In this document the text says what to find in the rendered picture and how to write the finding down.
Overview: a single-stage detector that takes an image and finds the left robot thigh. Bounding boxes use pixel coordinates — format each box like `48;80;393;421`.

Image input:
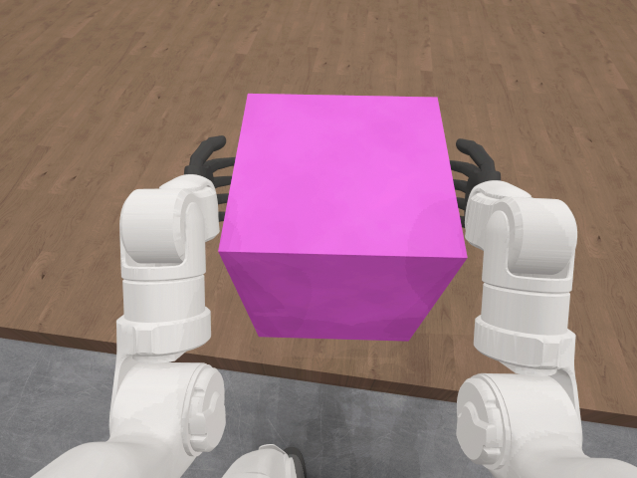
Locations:
222;449;296;478

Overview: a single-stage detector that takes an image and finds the robot left upper arm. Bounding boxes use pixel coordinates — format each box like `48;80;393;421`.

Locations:
31;362;226;478

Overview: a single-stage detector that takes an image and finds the robot left foot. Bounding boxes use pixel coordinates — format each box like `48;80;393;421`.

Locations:
284;447;307;478

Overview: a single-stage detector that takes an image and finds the carton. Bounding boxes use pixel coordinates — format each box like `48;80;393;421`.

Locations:
218;94;468;342

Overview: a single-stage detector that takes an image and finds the robot right forearm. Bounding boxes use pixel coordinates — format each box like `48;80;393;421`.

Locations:
465;180;582;447

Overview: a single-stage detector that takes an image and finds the robot right upper arm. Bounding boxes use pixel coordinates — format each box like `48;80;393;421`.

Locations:
456;373;637;478

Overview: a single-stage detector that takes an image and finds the left robot hand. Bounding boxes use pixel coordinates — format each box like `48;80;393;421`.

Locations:
184;135;236;222

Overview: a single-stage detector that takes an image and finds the right robot hand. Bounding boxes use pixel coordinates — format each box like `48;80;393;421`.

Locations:
449;138;501;228

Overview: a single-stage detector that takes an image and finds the robot left forearm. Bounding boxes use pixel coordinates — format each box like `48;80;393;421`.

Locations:
109;174;220;435

